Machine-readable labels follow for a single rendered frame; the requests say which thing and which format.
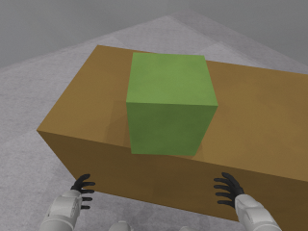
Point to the left robot hand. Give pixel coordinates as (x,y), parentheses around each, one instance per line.
(79,184)

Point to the robot right forearm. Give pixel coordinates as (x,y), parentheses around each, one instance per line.
(253,215)

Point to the right robot hand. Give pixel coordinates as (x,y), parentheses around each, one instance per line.
(234,189)

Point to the pedestal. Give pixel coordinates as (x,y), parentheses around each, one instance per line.
(258,134)

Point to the carton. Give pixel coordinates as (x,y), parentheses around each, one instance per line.
(170,103)

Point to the robot left forearm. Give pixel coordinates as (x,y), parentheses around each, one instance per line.
(63,212)

